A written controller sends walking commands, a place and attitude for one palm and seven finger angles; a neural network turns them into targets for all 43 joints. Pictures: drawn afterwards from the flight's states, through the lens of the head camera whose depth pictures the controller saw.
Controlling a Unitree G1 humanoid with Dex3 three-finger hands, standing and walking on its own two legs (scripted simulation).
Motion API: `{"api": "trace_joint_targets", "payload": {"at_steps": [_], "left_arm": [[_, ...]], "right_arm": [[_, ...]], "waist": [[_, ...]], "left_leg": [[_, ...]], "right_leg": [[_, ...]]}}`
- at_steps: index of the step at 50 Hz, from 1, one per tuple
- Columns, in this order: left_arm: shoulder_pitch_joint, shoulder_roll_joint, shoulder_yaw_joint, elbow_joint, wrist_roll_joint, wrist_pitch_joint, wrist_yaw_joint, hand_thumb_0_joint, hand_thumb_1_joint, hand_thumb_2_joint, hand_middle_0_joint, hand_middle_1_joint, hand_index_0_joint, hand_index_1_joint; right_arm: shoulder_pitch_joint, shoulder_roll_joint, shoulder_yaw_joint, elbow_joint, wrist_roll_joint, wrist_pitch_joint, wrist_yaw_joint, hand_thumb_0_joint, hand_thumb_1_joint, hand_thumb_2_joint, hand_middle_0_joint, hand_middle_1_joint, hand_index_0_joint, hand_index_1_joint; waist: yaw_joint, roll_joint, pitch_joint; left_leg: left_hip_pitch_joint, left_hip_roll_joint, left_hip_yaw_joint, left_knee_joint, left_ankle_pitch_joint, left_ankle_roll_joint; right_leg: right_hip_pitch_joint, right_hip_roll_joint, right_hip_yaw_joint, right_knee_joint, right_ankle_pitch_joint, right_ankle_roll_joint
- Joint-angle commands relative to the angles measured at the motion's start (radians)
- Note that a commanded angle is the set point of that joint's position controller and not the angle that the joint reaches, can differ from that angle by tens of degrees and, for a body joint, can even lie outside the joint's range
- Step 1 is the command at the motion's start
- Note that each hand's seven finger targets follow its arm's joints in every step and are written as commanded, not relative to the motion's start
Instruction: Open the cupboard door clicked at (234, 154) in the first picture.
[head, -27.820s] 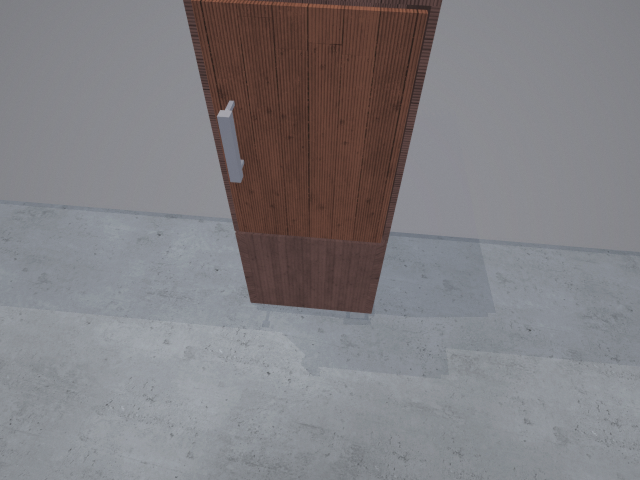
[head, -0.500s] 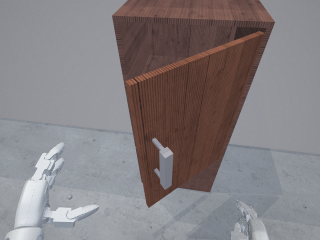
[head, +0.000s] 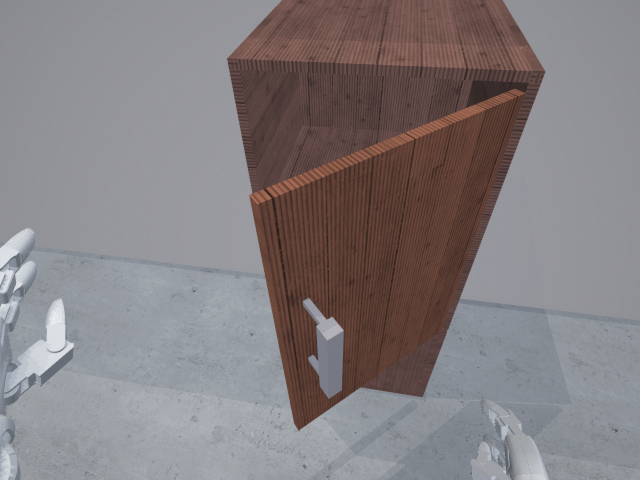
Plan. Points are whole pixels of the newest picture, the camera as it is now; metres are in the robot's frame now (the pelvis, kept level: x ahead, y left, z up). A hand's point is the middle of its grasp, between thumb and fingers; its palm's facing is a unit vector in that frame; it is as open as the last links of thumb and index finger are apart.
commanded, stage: draw the hand back to the body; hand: left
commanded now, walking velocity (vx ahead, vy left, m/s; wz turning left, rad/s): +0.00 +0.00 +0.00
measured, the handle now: (321, 349) +0.31 +0.04 -0.02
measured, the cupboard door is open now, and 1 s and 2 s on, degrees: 44 44 44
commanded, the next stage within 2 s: step back with the hand held close in 0.28 s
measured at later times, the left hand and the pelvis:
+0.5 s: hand (79, 351) +0.18 +0.24 +0.16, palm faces +0.45 -0.78 -0.44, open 7.4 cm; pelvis -0.01 -0.02 +0.00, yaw +0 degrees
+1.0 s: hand (22, 415) +0.12 +0.27 +0.16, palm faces +0.38 -0.78 -0.49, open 7.4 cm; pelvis -0.08 +0.00 +0.00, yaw +0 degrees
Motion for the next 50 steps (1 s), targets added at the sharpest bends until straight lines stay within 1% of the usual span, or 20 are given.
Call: {"api": "trace_joint_targets", "payload": {"at_steps": [1,4,6,8,11,15,19,20,21,22,26,29,33,34,35,39,42,45,48,50], "left_arm": [[-0.036,0.127,0.062,-0.145,-0.001,-0.053,0.000,0.000,0.900,0.900,-0.200,-0.300,-0.200,-0.300],[-0.075,0.185,0.103,-0.195,0.005,-0.066,0.005,0.000,0.900,0.900,-0.200,-0.300,-0.200,-0.300],[-0.073,0.191,0.107,-0.221,0.005,-0.073,0.008,0.000,0.900,0.900,-0.200,-0.300,-0.200,-0.300],[-0.082,0.193,0.104,-0.249,0.007,-0.077,0.009,0.000,0.900,0.900,-0.200,-0.300,-0.200,-0.300],[-0.067,0.183,0.101,-0.230,0.007,-0.077,0.010,0.000,0.900,0.900,-0.200,-0.300,-0.200,-0.300],[-0.047,0.153,0.087,-0.167,0.001,-0.072,0.003,0.000,0.900,0.900,-0.200,-0.300,-0.200,-0.300],[-0.048,0.159,0.097,-0.134,-0.002,-0.076,-0.002,0.000,0.900,0.900,-0.200,-0.300,-0.200,-0.300],[-0.148,0.183,0.092,-0.237,-0.002,-0.090,-0.001,0.000,0.900,0.900,-0.200,-0.300,-0.200,-0.300],[-0.188,0.301,0.225,-0.226,0.005,-0.124,0.005,0.000,0.900,0.900,-0.200,-0.300,-0.200,-0.300],[-0.102,0.225,0.163,-0.143,0.008,-0.128,-0.007,0.000,0.900,0.900,-0.200,-0.300,-0.200,-0.300],[-0.024,0.183,0.120,-0.129,0.014,-0.130,-0.011,0.000,0.900,0.900,-0.200,-0.300,-0.200,-0.300],[0.005,0.208,0.136,-0.176,0.014,-0.134,-0.002,0.000,0.900,0.900,-0.200,-0.300,-0.200,-0.300],[0.036,0.243,0.172,-0.240,0.008,-0.138,0.010,0.000,0.900,0.900,-0.200,-0.300,-0.200,-0.300],[0.034,0.261,0.185,-0.261,0.009,-0.143,0.014,0.000,0.900,0.900,-0.200,-0.300,-0.200,-0.300],[0.056,0.260,0.193,-0.253,0.006,-0.142,0.018,0.000,0.900,0.900,-0.200,-0.300,-0.200,-0.300],[0.082,0.261,0.201,-0.252,0.003,-0.146,0.027,0.000,0.900,0.900,-0.200,-0.300,-0.200,-0.300],[0.081,0.240,0.179,-0.233,0.005,-0.147,0.028,0.000,0.900,0.900,-0.200,-0.300,-0.200,-0.300],[0.075,0.234,0.169,-0.237,0.012,-0.159,0.033,0.000,0.900,0.900,-0.200,-0.300,-0.200,-0.300],[0.057,0.231,0.170,-0.239,0.026,-0.172,0.036,0.000,0.900,0.900,-0.200,-0.300,-0.200,-0.300],[0.045,0.233,0.178,-0.258,0.037,-0.186,0.038,0.000,0.900,0.900,-0.200,-0.300,-0.200,-0.300]], "right_arm": [[-0.113,-0.109,-0.046,-0.158,-0.006,-0.036,0.003,0.000,-0.900,-0.900,0.200,0.300,0.200,0.300],[-0.126,-0.109,-0.047,-0.157,-0.008,-0.038,-0.002,0.000,-0.900,-0.900,0.200,0.300,0.200,0.300],[-0.132,-0.099,-0.043,-0.158,-0.008,-0.043,-0.006,0.000,-0.900,-0.900,0.200,0.300,0.200,0.300],[-0.137,-0.093,-0.040,-0.155,-0.006,-0.052,-0.008,0.000,-0.900,-0.900,0.200,0.300,0.200,0.300],[-0.135,-0.092,-0.037,-0.142,-0.007,-0.059,-0.008,0.000,-0.900,-0.900,0.200,0.300,0.200,0.300],[-0.137,-0.092,-0.042,-0.134,-0.006,-0.054,-0.006,0.000,-0.900,-0.900,0.200,0.300,0.200,0.300],[-0.142,-0.096,-0.048,-0.130,-0.008,-0.049,-0.005,0.000,-0.900,-0.900,0.200,0.300,0.200,0.300],[-0.152,-0.097,-0.045,-0.140,-0.006,-0.054,-0.005,0.000,-0.900,-0.900,0.200,0.300,0.200,0.300],[-0.123,-0.123,-0.052,-0.151,-0.001,-0.034,-0.007,0.000,-0.900,-0.900,0.200,0.300,0.200,0.300],[-0.128,-0.115,-0.054,-0.130,-0.008,-0.017,-0.005,0.000,-0.900,-0.900,0.200,0.300,0.200,0.300],[-0.133,-0.118,-0.063,-0.148,-0.006,0.019,-0.002,0.000,-0.900,-0.900,0.200,0.300,0.200,0.300],[-0.139,-0.124,-0.070,-0.162,-0.003,0.040,-0.005,0.000,-0.900,-0.900,0.200,0.300,0.200,0.300],[-0.141,-0.116,-0.073,-0.187,0.003,0.060,-0.008,0.000,-0.900,-0.900,0.200,0.300,0.200,0.300],[-0.144,-0.118,-0.075,-0.185,0.003,0.062,-0.013,0.000,-0.900,-0.900,0.200,0.300,0.200,0.300],[-0.142,-0.110,-0.075,-0.192,0.004,0.064,-0.014,0.000,-0.900,-0.900,0.200,0.300,0.200,0.300],[-0.139,-0.119,-0.082,-0.190,0.003,0.068,-0.013,0.000,-0.900,-0.900,0.200,0.300,0.200,0.300],[-0.129,-0.123,-0.081,-0.188,0.004,0.064,-0.010,0.000,-0.900,-0.900,0.200,0.300,0.200,0.300],[-0.128,-0.128,-0.078,-0.190,0.002,0.053,-0.012,0.000,-0.900,-0.900,0.200,0.300,0.200,0.300],[-0.119,-0.137,-0.077,-0.194,0.002,0.042,-0.011,0.000,-0.900,-0.900,0.200,0.300,0.200,0.300],[-0.118,-0.142,-0.075,-0.199,-0.002,0.029,-0.012,0.000,-0.900,-0.900,0.200,0.300,0.200,0.300]], "waist": [[-0.011,-0.036,-0.037],[-0.002,-0.020,-0.072],[0.001,-0.010,-0.099],[-0.001,0.037,-0.087],[-0.003,0.044,-0.053],[-0.006,-0.005,-0.007],[-0.001,-0.030,-0.011],[-0.006,-0.027,-0.049],[-0.043,-0.057,0.027],[-0.052,-0.095,0.010],[-0.054,-0.045,-0.030],[-0.049,-0.004,-0.079],[-0.050,-0.039,-0.135],[-0.048,-0.010,-0.142],[-0.048,-0.024,-0.147],[-0.052,-0.001,-0.129],[-0.061,-0.013,-0.090],[-0.065,0.022,-0.051],[-0.068,0.023,-0.018],[-0.065,0.067,-0.009]], "left_leg": [[0.107,0.056,-0.020,-0.081,0.279,-0.022],[0.119,0.050,-0.014,-0.085,0.260,-0.017],[0.129,0.043,-0.010,-0.083,0.262,-0.015],[0.140,0.040,-0.006,-0.082,0.261,-0.016],[0.134,0.040,-0.009,-0.086,0.263,-0.020],[0.130,0.043,-0.004,-0.093,0.246,-0.018],[0.135,0.041,0.004,-0.097,0.223,-0.012],[0.151,0.038,0.000,-0.098,0.226,-0.009],[0.113,0.054,-0.022,-0.048,0.199,0.013],[0.118,0.049,-0.028,-0.027,0.205,0.011],[0.125,0.060,-0.021,-0.041,0.304,0.001],[0.132,0.072,-0.018,-0.052,0.386,-0.001],[0.119,0.083,-0.024,-0.055,0.436,-0.003],[0.108,0.084,-0.029,-0.060,0.451,-0.004],[0.100,0.088,-0.028,-0.059,0.445,-0.004],[0.037,0.088,-0.035,-0.066,0.366,-0.006],[-0.007,0.087,-0.043,-0.086,0.256,-0.009],[-0.092,0.099,-0.070,-0.147,0.077,-0.001],[-0.218,0.106,-0.095,-0.191,-0.128,0.014],[-0.321,0.129,-0.132,-0.240,-0.246,0.030]], "right_leg": [[-0.068,0.000,-0.032,-0.071,0.273,-0.006],[-0.042,-0.001,-0.027,-0.079,0.272,-0.009],[-0.029,-0.003,-0.026,-0.077,0.284,-0.008],[-0.035,-0.004,-0.023,-0.084,0.284,-0.009],[-0.041,-0.001,-0.027,-0.091,0.284,-0.010],[-0.054,0.002,-0.026,-0.106,0.276,-0.005],[-0.051,0.000,-0.019,-0.121,0.267,-0.002],[-0.039,-0.005,-0.015,-0.116,0.274,0.000],[-0.126,-0.048,0.068,-0.177,0.329,0.007],[-0.120,-0.066,0.066,-0.179,0.370,0.005],[-0.097,-0.068,0.045,-0.146,0.438,0.016],[-0.069,-0.060,0.026,-0.117,0.466,0.020],[-0.042,-0.042,0.025,-0.081,0.481,0.023],[-0.025,-0.042,0.016,-0.068,0.484,0.020],[-0.024,-0.040,0.019,-0.062,0.479,0.021],[-0.031,-0.037,0.028,-0.068,0.427,0.020],[-0.064,-0.024,0.033,-0.090,0.319,0.023],[-0.052,-0.006,0.026,-0.089,0.184,0.023],[-0.009,0.011,0.030,-0.073,0.090,0.027],[0.062,0.031,0.021,-0.017,0.054,0.029]]}}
